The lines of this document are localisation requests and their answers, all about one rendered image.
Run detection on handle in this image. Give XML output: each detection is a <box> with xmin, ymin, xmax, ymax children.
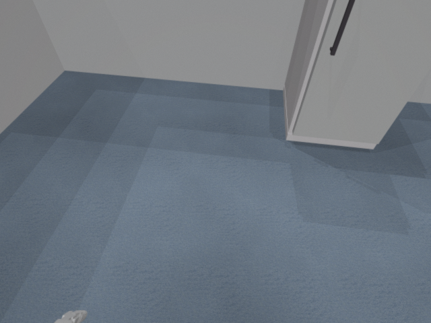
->
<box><xmin>330</xmin><ymin>0</ymin><xmax>355</xmax><ymax>56</ymax></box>

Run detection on fridge door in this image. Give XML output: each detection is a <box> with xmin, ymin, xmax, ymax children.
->
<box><xmin>292</xmin><ymin>0</ymin><xmax>431</xmax><ymax>144</ymax></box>

